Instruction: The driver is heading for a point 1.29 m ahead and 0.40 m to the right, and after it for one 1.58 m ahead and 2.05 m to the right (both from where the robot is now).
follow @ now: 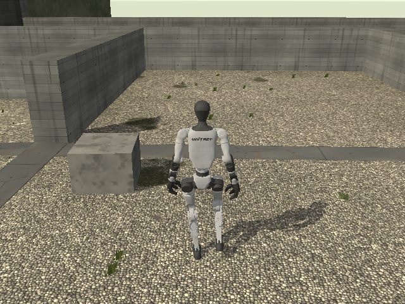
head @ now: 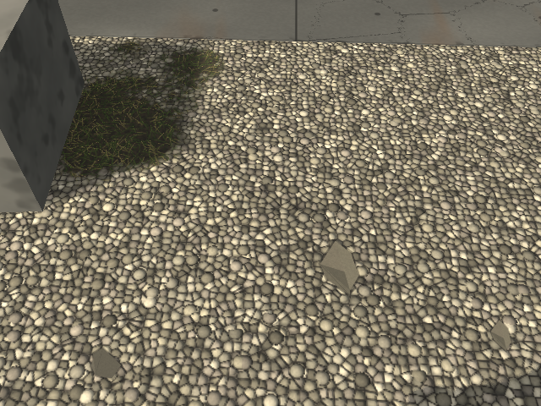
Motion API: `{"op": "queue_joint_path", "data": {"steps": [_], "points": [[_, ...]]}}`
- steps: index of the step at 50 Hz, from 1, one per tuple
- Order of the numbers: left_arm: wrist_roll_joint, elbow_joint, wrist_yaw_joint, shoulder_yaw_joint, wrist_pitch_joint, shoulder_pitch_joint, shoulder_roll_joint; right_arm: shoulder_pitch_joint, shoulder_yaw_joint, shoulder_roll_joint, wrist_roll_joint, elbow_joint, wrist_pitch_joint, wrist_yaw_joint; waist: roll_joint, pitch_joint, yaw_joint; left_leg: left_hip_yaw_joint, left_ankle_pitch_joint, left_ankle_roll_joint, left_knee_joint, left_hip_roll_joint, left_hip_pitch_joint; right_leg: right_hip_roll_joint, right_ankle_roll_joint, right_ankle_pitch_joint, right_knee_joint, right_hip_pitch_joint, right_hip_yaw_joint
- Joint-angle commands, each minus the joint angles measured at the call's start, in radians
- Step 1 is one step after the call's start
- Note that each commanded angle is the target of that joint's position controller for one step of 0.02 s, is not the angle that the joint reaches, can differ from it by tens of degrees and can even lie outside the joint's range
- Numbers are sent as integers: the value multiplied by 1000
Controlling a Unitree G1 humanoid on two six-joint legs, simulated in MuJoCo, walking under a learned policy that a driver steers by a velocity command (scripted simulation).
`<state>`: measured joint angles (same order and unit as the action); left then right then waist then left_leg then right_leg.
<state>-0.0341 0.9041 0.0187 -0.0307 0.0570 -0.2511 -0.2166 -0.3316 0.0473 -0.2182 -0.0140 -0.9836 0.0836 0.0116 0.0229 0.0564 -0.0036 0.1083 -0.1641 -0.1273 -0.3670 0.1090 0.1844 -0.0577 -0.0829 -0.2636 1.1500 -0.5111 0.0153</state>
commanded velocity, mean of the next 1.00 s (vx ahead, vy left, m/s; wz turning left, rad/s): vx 0.50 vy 0.00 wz -0.04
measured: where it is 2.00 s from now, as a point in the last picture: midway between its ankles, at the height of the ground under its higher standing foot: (323, 224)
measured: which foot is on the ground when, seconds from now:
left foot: down 0.00-0.36, up 0.38-0.90, down 0.92-1.00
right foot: up 0.00-0.34, down 0.36-0.94, up 0.96-1.00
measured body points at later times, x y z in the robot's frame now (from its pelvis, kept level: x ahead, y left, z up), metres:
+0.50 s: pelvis +0.28 -0.06 +0.00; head +0.31 -0.06 +0.44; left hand +0.38 +0.19 -0.13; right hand +0.26 -0.30 -0.16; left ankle +0.16 +0.05 -0.64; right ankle +0.34 -0.12 -0.74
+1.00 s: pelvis +0.55 -0.01 -0.01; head +0.58 +0.00 +0.44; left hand +0.48 +0.22 -0.16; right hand +0.71 -0.25 -0.12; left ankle +0.63 +0.06 -0.74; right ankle +0.38 -0.12 -0.67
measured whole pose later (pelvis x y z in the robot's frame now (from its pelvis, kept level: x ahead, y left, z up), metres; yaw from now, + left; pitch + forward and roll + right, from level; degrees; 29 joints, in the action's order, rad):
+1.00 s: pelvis +0.55 -0.01 -0.01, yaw -3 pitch +0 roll -1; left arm 0.00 1.06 -0.01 -0.04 0.07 -0.44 -0.19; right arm -0.06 0.04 -0.20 -0.03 -0.88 0.09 0.01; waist 0.02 0.07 0.05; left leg 0.12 -0.17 -0.08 -0.55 0.00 0.39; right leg 0.02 -0.09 -0.42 0.99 -0.19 0.00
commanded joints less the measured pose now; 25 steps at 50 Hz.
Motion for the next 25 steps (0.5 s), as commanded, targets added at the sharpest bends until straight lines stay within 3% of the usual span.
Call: {"op": "queue_joint_path", "data": {"steps": [1, 7, 13, 15, 16, 17, 18, 19, 20, 21, 22, 23, 25], "points": [[-5, -30, 9, -8, -16, -44, -42, -42, 7, -80, 4, 18, 28, 0, -51, 41, 33, -271, 43, -121, 286, -293, 57, -59, 24, 101, -84, -69, -5], [10, -97, 15, -1, -14, 204, -32, -167, -2, -79, 10, -21, 25, -4, -62, 54, -40, -194, 210, -63, 275, -260, -90, -42, 57, 306, -384, -151, -62], [12, -145, 14, 1, -4, 351, -35, -253, -8, -87, -10, -63, 17, -24, -84, 64, -80, -189, 426, -77, 182, -308, -300, 7, 32, 226, -537, -170, -90], [12, -146, 11, -3, 4, 331, -43, -233, -5, -99, -14, -70, 15, -30, -94, 57, -53, -178, 567, -70, 121, -324, -329, 32, 2, 148, -586, -101, -99], [12, -130, 6, -9, 9, 275, -52, -212, -4, -108, -14, -69, 14, -33, -102, 30, -22, -162, 713, -56, 56, -321, -320, 63, -17, 107, -612, -4, -112], [11, -93, -2, -20, 16, 164, -68, -199, -2, -118, -12, -72, 12, -32, -106, -27, 25, -149, 831, -42, -64, -309, -307, 98, -39, 92, -646, 136, -123], [2, -33, -13, -35, 26, -15, -96, -177, -3, -120, -5, -68, 11, -30, -83, -120, 103, -113, 796, -22, -253, -275, -225, 99, -70, 142, -698, 366, -115], [-25, 6, -26, -59, 34, -203, -175, -158, -13, -93, 6, -33, 15, -27, -15, -247, 170, -85, 471, -4, -535, -233, -4, -104, -127, 55, -701, 645, 101], [-32, 16, -22, -80, 28, -250, -258, -278, -29, 8, 44, -23, 14, -18, 215, -368, 115, -33, -297, 42, -912, -42, 360, -389, -278, 27, -789, 896, 593], [9, 16, -12, -73, 16, -193, -197, -212, 2, -105, 15, -32, 11, -23, 57, -307, 110, -164, -310, 25, -989, -74, 448, -343, -259, 12, -849, 818, 628], [19, 6, -8, -58, 19, -87, -150, -121, 5, -100, 11, 3, 16, -19, 39, -160, 66, -169, -211, 22, -955, -121, 474, -305, -224, 67, -874, 674, 457], [17, 4, -3, -46, 27, -35, -100, -72, 3, -81, 7, 13, 19, -16, -3, -90, 43, -163, -153, 25, -904, -151, 444, -260, -195, 183, -908, 555, 354], [19, 30, -9, -26, 38, -26, -38, -81, 1, -45, -18, 10, -7, -4, 8, -49, -17, -154, -116, 42, -820, -187, 357, -180, -136, 260, -954, 417, 214]]}}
